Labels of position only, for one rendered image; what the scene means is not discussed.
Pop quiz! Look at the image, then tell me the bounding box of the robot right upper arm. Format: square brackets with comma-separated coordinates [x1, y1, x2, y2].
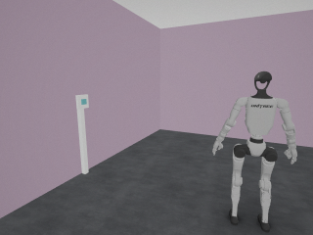
[275, 98, 294, 131]

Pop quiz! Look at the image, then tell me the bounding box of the right robot forearm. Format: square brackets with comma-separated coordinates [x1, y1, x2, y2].
[285, 124, 296, 150]

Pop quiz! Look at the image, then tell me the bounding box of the left robot hand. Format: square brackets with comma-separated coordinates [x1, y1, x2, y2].
[212, 140, 223, 156]

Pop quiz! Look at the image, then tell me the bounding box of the right robot hand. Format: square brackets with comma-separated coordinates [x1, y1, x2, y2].
[284, 148, 297, 165]

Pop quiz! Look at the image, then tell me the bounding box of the panel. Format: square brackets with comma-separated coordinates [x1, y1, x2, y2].
[75, 94, 89, 174]

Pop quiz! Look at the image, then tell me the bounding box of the robot left upper arm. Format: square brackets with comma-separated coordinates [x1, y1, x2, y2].
[226, 97, 248, 127]

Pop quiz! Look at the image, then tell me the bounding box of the robot head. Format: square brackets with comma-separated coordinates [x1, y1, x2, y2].
[250, 71, 273, 99]

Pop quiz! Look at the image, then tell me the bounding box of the robot left shin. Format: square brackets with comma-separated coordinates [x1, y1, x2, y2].
[231, 175, 241, 217]

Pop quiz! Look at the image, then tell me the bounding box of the left robot forearm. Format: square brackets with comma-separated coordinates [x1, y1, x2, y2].
[216, 118, 231, 143]

